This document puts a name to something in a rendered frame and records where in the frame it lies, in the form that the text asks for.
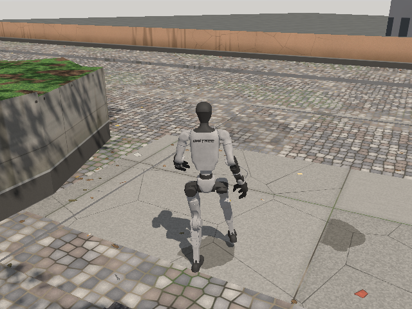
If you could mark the robot right hand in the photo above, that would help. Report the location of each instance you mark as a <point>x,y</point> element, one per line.
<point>243,189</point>

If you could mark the left robot thigh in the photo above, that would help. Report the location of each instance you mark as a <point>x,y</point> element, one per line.
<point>193,198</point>

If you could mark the robot right forearm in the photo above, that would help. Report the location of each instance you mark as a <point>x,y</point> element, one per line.
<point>237,172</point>

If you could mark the robot left upper arm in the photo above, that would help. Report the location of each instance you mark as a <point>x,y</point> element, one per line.
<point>181,145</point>

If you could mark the robot left hand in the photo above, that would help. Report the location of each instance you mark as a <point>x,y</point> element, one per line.
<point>184,164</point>

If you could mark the robot left forearm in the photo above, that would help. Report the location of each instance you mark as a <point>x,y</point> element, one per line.
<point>176,164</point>

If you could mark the robot right upper arm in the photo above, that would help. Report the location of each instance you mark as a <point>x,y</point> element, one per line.
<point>227,145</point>

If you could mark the humanoid robot head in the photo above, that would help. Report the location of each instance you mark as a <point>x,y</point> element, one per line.
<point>204,112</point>

